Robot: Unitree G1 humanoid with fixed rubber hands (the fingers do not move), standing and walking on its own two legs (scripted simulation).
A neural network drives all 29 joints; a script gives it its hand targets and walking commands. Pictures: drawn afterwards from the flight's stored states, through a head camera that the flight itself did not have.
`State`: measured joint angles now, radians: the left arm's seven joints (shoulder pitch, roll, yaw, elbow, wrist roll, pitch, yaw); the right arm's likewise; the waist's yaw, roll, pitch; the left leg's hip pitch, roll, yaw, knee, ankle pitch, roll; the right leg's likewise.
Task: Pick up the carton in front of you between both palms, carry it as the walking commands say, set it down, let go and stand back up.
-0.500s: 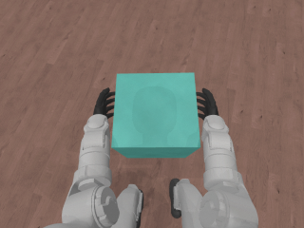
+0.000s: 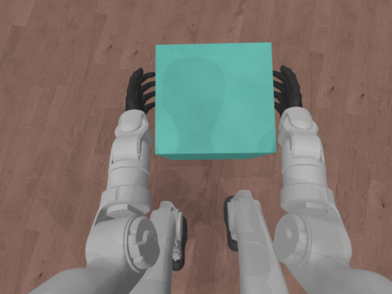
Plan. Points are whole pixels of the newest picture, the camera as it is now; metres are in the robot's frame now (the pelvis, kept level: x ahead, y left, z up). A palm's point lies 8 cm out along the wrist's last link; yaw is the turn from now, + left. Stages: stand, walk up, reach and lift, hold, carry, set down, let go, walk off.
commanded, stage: set down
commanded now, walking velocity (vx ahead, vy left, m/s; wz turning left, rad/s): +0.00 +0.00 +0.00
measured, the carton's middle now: (211, 113) +0.46 -0.04 -0.15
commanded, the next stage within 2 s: none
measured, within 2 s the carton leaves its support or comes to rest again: rests again in 1.32 s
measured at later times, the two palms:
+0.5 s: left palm (162, 112) +0.49 +0.08 -0.23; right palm (275, 111) +0.48 -0.22 -0.24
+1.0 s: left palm (175, 115) +0.53 +0.06 -0.38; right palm (267, 114) +0.51 -0.24 -0.38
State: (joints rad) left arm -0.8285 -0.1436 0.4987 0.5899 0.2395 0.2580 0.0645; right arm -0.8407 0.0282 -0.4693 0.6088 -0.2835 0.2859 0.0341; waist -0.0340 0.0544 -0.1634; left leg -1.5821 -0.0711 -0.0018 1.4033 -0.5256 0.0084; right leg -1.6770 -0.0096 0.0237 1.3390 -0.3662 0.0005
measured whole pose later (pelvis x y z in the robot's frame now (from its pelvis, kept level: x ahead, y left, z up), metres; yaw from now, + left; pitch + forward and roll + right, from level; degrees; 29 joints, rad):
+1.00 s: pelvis -0.03 -0.01 -0.21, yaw +3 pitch +40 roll +3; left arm -1.44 0.14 0.27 0.81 -0.03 0.26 0.22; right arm -1.45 -0.31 -0.29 0.84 -0.02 0.29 -0.04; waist -0.10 0.06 0.35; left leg -2.17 -0.11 0.02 2.16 -0.69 -0.03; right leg -2.30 -0.03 0.02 2.08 -0.48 -0.02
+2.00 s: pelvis -0.05 +0.00 -0.24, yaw +3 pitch +31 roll +1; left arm -1.55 0.18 0.31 0.98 0.05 0.19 0.04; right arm -1.53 -0.40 -0.40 1.05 -0.07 0.21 0.15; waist -0.10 0.05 0.52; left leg -2.14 -0.14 0.02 2.28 -0.68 -0.02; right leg -2.24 -0.05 0.03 2.18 -0.48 -0.01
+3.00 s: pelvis -0.03 -0.02 -0.09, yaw +2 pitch +46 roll +4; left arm -1.36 0.27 0.22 0.84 -0.06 0.26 0.14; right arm -1.37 -0.42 -0.30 0.93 0.06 0.23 0.01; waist -0.07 0.03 0.09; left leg -1.94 -0.08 -0.01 1.73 -0.58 -0.03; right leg -2.06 0.00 0.02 1.67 -0.41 -0.02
